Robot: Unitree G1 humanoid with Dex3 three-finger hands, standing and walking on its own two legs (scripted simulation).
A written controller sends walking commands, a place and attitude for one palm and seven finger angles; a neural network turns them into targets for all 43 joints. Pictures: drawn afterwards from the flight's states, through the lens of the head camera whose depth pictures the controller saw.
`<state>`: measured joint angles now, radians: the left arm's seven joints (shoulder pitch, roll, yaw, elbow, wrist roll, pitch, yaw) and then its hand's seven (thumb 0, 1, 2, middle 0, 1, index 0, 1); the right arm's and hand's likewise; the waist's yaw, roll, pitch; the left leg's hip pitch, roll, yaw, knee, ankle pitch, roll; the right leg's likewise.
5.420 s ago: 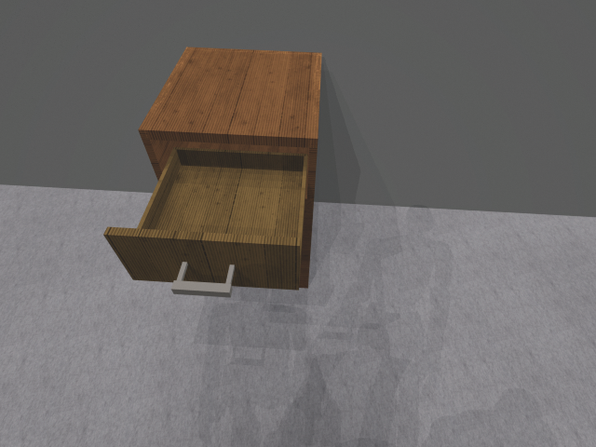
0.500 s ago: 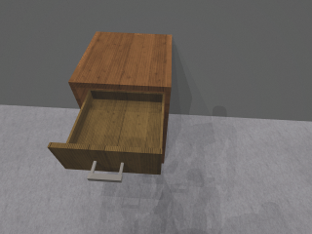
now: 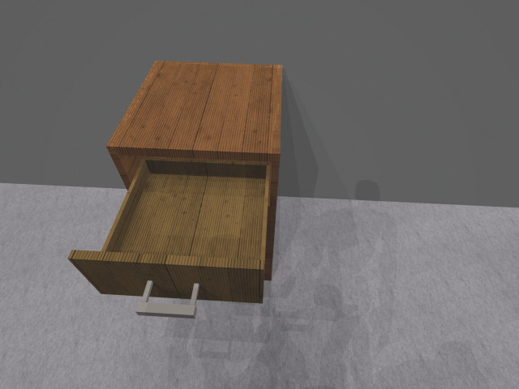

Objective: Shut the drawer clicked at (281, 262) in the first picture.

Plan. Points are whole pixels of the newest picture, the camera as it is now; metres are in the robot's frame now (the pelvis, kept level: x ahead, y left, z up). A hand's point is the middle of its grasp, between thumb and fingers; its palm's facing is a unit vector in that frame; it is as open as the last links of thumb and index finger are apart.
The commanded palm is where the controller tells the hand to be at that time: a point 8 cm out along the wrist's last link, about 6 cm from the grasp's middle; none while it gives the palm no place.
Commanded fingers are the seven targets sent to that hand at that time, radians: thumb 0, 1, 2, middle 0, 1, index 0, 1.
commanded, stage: come to a stop and stand still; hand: left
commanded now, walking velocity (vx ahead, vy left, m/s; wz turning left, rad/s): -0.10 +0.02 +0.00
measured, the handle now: (169, 299) +0.31 +0.21 -0.17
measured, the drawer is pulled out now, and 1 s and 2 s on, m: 0.30 0.30 0.30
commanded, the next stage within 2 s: look again from close up in 0.98 s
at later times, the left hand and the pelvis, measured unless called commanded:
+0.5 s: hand out of the picture +0.03 +0.18 -0.17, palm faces +0.00 -0.96 -0.26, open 7.3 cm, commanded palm none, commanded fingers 0.00 0.90 0.90 -0.20 -0.30 -0.20 -0.30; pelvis -0.01 -0.01 +0.00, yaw +0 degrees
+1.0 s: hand out of the picture -0.04 +0.19 -0.17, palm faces -0.02 -0.97 -0.23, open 7.4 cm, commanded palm none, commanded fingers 0.00 0.90 0.90 -0.20 -0.30 -0.20 -0.30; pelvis -0.04 +0.01 +0.00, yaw -1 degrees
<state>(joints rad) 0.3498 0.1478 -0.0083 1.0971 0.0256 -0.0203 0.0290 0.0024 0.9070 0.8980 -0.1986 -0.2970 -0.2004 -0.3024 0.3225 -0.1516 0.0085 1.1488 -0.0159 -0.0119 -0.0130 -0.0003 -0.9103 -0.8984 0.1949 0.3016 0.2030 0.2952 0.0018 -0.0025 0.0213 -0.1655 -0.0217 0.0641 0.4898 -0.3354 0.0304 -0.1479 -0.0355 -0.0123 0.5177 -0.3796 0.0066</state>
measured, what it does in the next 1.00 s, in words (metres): stands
